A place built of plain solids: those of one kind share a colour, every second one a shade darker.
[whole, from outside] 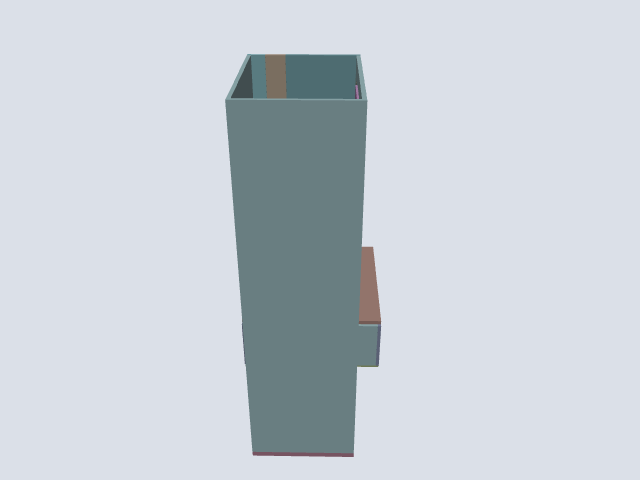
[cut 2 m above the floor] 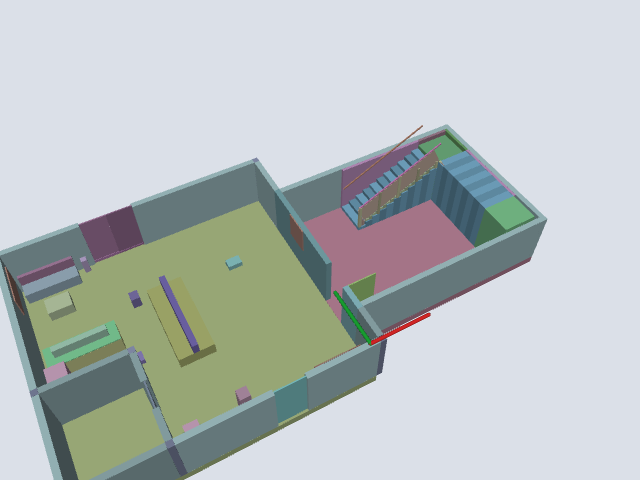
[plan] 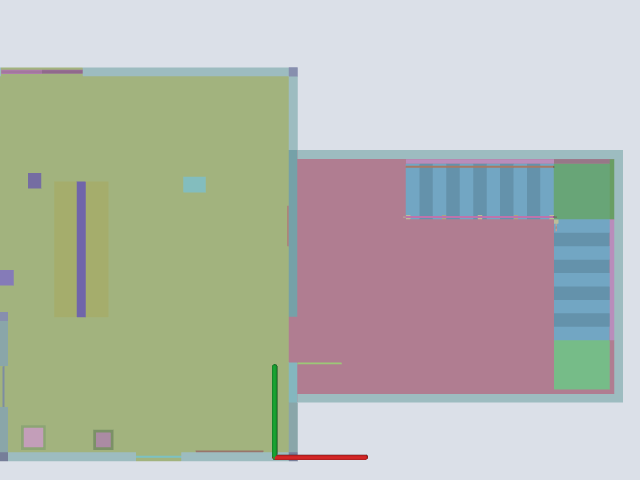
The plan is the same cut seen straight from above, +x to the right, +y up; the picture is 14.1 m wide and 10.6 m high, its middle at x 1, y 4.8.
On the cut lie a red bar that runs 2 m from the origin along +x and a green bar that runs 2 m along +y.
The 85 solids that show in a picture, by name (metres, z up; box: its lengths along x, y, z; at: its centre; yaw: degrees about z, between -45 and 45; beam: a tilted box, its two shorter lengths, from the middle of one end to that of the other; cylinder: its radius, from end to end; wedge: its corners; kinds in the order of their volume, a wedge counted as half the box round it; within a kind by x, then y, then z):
{
 "wall_1": {"box": [0.2, 2.9, 3.2], "at": [-8.69, 1.56, 1.6]},
 "wall_2": {"box": [0.2, 5.2, 3.2], "at": [-8.69, 5.81, 1.6]},
 "wall_3": {"box": [2.5, 0.2, 3.2], "at": [-7.34, 0.01, 1.6]},
 "wall_4": {"box": [2.5, 0.2, 3.2], "at": [-7.34, 3.11, 1.6]},
 "wall_5": {"box": [2.55, 0.2, 3.2], "at": [-7.32, 8.51, 1.6]},
 "wall_6": {"box": [0.2, 1.0, 3.2], "at": [-5.99, 0.61, 1.6]},
 "wall_7": {"box": [0.2, 1.0, 3.2], "at": [-5.99, 2.51, 1.6]},
 "wall_8": {"box": [2.83, 0.2, 3.2], "at": [-4.48, 0.01, 1.6]},
 "wall_9": {"box": [4.55, 0.2, 3.2], "at": [-1.97, 8.51, 1.6]},
 "wall_10": {"box": [2.37, 0.2, 3.2], "at": [-0.88, 0.01, 1.6]},
 "wall_11": {"box": [0.2, 1.1, 3.2], "at": [0.41, 0.66, 1.6]},
 "wall_12": {"box": [0.2, 1.62, 3.2], "at": [0.41, 7.6, 1.6]},
 "wall_13": {"box": [7.0, 0.19, 19.83], "at": [4.0, 1.3, 9.92]},
 "wall_14": {"box": [7.0, 0.2, 19.83], "at": [4.0, 6.69, 9.92]},
 "wall_15": {"box": [0.19, 5.58, 19.83], "at": [7.59, 4.0, 9.92]},
 "lobby_floor_slab_1": {"box": [9.1, 8.7, 0.3], "at": [-4.24, 4.26, -0.15]},
 "lobby_ceiling_slab_1": {"box": [9.1, 8.7, 0.25], "at": [-4.24, 4.26, 3.32]},
 "wall_cheek_1": {"box": [0.19, 0.89, 19.83], "at": [0.41, 1.65, 9.92]},
 "wall_cheek_2": {"box": [0.19, 3.69, 19.83], "at": [0.41, 4.95, 9.92]},
 "tread_slab_1": {"box": [0.31, 1.23, 0.15], "at": [3.05, 5.87, 0.08]},
 "tread_slab_2": {"box": [0.3, 1.23, 0.3], "at": [3.34, 5.87, 0.15]},
 "tread_slab_3": {"box": [0.31, 1.23, 0.46], "at": [3.64, 5.87, 0.23]},
 "tread_slab_4": {"box": [0.3, 1.23, 0.61], "at": [3.94, 5.87, 0.3]},
 "tread_slab_5": {"box": [0.3, 1.23, 0.76], "at": [4.24, 5.87, 0.38]},
 "tread_slab_6": {"box": [0.3, 1.23, 0.91], "at": [4.53, 5.87, 0.46]},
 "tread_slab_7": {"box": [0.3, 1.23, 1.06], "at": [4.83, 5.87, 0.53]},
 "tread_slab_8": {"box": [0.3, 1.23, 1.21], "at": [5.13, 5.87, 0.61]},
 "tread_slab_9": {"box": [0.3, 1.23, 1.37], "at": [5.42, 5.87, 0.68]},
 "tread_slab_10": {"box": [0.3, 1.23, 1.52], "at": [5.72, 5.87, 0.76]},
 "tread_slab_11": {"box": [0.3, 1.23, 1.67], "at": [6.02, 5.87, 0.83]},
 "tread_slab_12": {"box": [1.23, 0.3, 3.18], "at": [6.78, 2.73, 1.59]},
 "tread_slab_13": {"box": [1.23, 0.3, 3.03], "at": [6.78, 3.03, 1.52]},
 "tread_slab_14": {"box": [1.23, 0.3, 2.88], "at": [6.78, 3.33, 1.44]},
 "tread_slab_15": {"box": [1.23, 0.3, 2.73], "at": [6.78, 3.62, 1.37]},
 "tread_slab_16": {"box": [1.23, 0.3, 2.58], "at": [6.78, 3.92, 1.29]},
 "tread_slab_17": {"box": [1.23, 0.3, 2.42], "at": [6.78, 4.22, 1.21]},
 "tread_slab_18": {"box": [1.23, 0.31, 2.27], "at": [6.78, 4.51, 1.14]},
 "tread_slab_19": {"box": [1.23, 0.3, 2.12], "at": [6.78, 4.81, 1.06]},
 "tread_slab_20": {"box": [1.23, 0.3, 1.97], "at": [6.78, 5.11, 0.99]},
 "floor_slab_1": {"box": [7.38, 5.58, 0.3], "at": [4.0, 4.0, -0.15]},
 "wall_wall_1": {"box": [3.27, 0.1, 19.06], "at": [4.53, 6.54, 9.53]},
 "wall_wall_2": {"box": [0.1, 2.67, 19.06], "at": [7.45, 3.92, 9.53]},
 "landing_slab_1": {"box": [1.23, 1.09, 3.33], "at": [6.78, 2.04, 1.67]},
 "landing_slab_2": {"box": [1.24, 1.23, 1.82], "at": [6.78, 5.87, 0.91]},
 "wall_head_1": {"box": [0.19, 1.0, 17.72], "at": [0.41, 2.6, 10.97]},
 "wall_land_far_wall_1": {"box": [0.1, 1.33, 19.06], "at": [7.45, 5.92, 9.53]},
 "wall_land_wall_1": {"box": [1.23, 0.1, 19.06], "at": [6.78, 6.54, 9.53]},
 "lobby_desk_body_1": {"box": [2.2, 0.75, 1.05], "at": [-7.25, 4.64, 0.52]},
 "lobby_island_seat_1": {"box": [1.2, 3.0, 0.45], "at": [-4.27, 4.59, 0.22]},
 "wallpost_1": {"box": [0.2, 0.2, 3.2], "at": [-8.69, 3.11, 1.6]},
 "wallpost_2": {"box": [0.2, 0.2, 3.2], "at": [-5.99, 0.01, 1.6]},
 "wallpost_3": {"box": [0.2, 0.2, 3.2], "at": [-5.99, 3.11, 1.6]},
 "wallpost_4": {"box": [0.2, 0.2, 3.2], "at": [0.41, 0.01, 1.6]},
 "wallpost_5": {"box": [0.2, 0.2, 3.2], "at": [0.41, 8.51, 1.6]},
 "lobby_planter_plant_1": {"box": [0.58, 0.58, 0.9], "at": [-8.08, 3.61, 1.25]},
 "lobby_planter_plant_2": {"box": [0.43, 0.43, 0.5], "at": [-5.33, 0.44, 1.05]},
 "lobby_planter_plant_3": {"box": [0.33, 0.33, 1.2], "at": [-3.78, 0.39, 1.4]},
 "lobby_seats_seat_1": {"box": [1.8, 0.6, 0.45], "at": [-7.57, 8.11, 0.22]},
 "lobby_planter_box_1": {"box": [0.55, 0.55, 0.8], "at": [-5.33, 0.44, 0.4]},
 "lobby_planter_box_2": {"box": [0.45, 0.45, 0.8], "at": [-3.78, 0.39, 0.4]},
 "lobby_island_spine_1": {"box": [0.2, 3.0, 0.4], "at": [-4.27, 4.59, 0.65]},
 "lobby_entrance_leaf_1": {"box": [0.9, 0.05, 2.28], "at": [-5.59, 8.51, 1.26]},
 "lobby_entrance_leaf_2": {"box": [0.9, 0.05, 2.32], "at": [-4.69, 8.51, 1.24]},
 "lobby_table_top_1": {"box": [0.8, 0.6, 0.42], "at": [-7.57, 7.06, 0.21]},
 "lobby_board_panel_1": {"box": [0.04, 1.5, 0.8], "at": [-8.57, 7.43, 1.3]},
 "lobby_board_panel_2": {"box": [1.5, 0.04, 1.2], "at": [-1.0, 0.13, 1.5]},
 "lobby_board_panel_3": {"box": [0.04, 0.9, 1.2], "at": [0.29, 5.11, 1.6]},
 "lobby_desk_screen_1": {"box": [1.64, 0.19, 0.35], "at": [-7.25, 4.64, 1.26]},
 "lobby_back_door_leaf_1": {"box": [1.0, 0.05, 2.1], "at": [-2.56, 0.01, 1.05]},
 "lobby_office_door_leaf_1": {"box": [0.05, 0.9, 2.1], "at": [-5.99, 1.56, 1.05]},
 "door_front_leaf_open_1": {"box": [0.98, 0.045, 2.09], "at": [0.99, 2.08, 1.05]},
 "lobby_seats_back_1": {"box": [1.8, 0.12, 0.4], "at": [-7.57, 8.35, 0.65]},
 "lobby_parcel_box_1": {"box": [0.5, 0.35, 0.2], "at": [-6.01, 3.97, 0.1]},
 "lobby_parcel_box_2": {"box": [0.3, 0.35, 0.45], "at": [-5.3, 6.11, 0.22]},
 "panel_sheet_1": {"beam": [0.74, 0.032], "from": [3.0, 5.31, 0.73], "to": [6.07, 5.31, 2.29]},
 "lobby_desk_counter_1": {"box": [2.2, 0.75, 0.04], "at": [-7.25, 4.64, 1.07]},
 "lobby_left_box_1": {"box": [0.5, 0.35, 0.2], "at": [-1.77, 6.02, 0.1]},
 "posts_1": {"box": [0.1, 0.1, 1.01], "at": [2.95, 5.31, 0.66]},
 "posts_2": {"box": [0.1, 0.1, 1.11], "at": [3.74, 5.31, 1.01]},
 "posts_3": {"box": [0.1, 0.1, 1.06], "at": [4.53, 5.31, 1.44]},
 "lobby_extinguisher_body_1": {"box": [0.2, 0.2, 0.6], "at": [-6.35, 8.29, 0.3]},
 "lobby_entrance_leaf_rail_1": {"box": [0.9, 0.09, 0.12], "at": [-5.59, 8.51, 0.06]},
 "lobby_entrance_leaf_rail_2": {"box": [0.9, 0.09, 0.08], "at": [-4.69, 8.51, 0.04]},
 "rail_top_1": {"beam": [0.048, 0.048], "from": [2.9, 5.31, 1.14], "to": [6.17, 5.31, 2.81]},
 "handrail_rail_1": {"beam": [0.045, 0.045], "from": [2.9, 6.42, 1.14], "to": [6.17, 6.42, 2.81]}
}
